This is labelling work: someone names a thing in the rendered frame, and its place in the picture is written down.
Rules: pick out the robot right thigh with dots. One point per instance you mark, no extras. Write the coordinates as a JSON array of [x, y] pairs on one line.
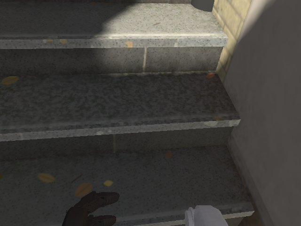
[[204, 215]]

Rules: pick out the robot left hand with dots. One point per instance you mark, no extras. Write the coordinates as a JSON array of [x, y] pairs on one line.
[[78, 215]]

